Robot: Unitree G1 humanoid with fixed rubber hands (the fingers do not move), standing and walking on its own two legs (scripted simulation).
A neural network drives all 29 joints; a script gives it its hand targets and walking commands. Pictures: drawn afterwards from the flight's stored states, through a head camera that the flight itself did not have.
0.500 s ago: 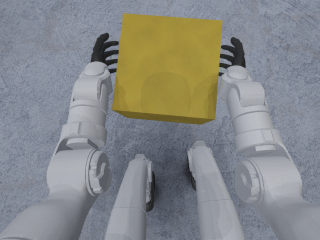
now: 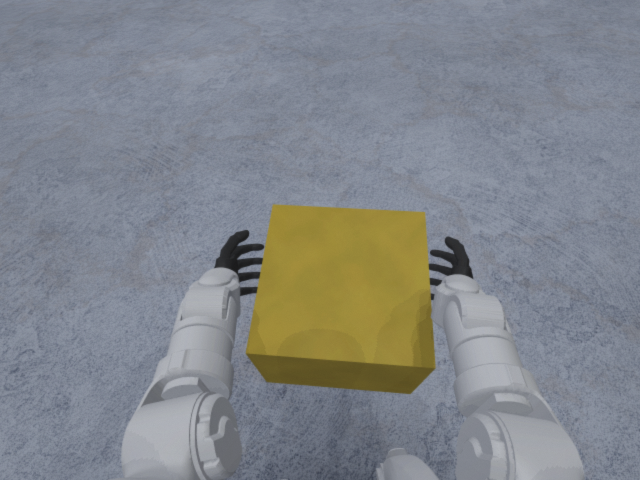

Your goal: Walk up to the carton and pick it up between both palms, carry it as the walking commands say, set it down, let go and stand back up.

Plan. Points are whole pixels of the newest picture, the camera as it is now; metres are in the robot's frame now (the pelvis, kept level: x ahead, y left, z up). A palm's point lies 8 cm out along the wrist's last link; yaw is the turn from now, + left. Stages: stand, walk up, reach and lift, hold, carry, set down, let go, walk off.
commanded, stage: reach and lift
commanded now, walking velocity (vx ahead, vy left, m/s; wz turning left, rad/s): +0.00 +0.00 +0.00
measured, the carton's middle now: (342, 300) +0.39 -0.03 -0.04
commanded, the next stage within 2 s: hold in 1.82 s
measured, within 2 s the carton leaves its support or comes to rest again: neither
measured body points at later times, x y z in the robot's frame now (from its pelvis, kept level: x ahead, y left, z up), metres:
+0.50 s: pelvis +0.03 +0.00 +0.04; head -0.04 -0.01 +0.48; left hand +0.37 +0.13 +0.10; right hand +0.33 -0.19 +0.08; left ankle +0.03 +0.13 -0.69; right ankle +0.11 -0.13 -0.69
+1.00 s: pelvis +0.03 -0.01 +0.04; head -0.05 -0.03 +0.48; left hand +0.37 +0.14 +0.10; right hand +0.35 -0.18 +0.09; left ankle +0.03 +0.13 -0.69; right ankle +0.11 -0.13 -0.69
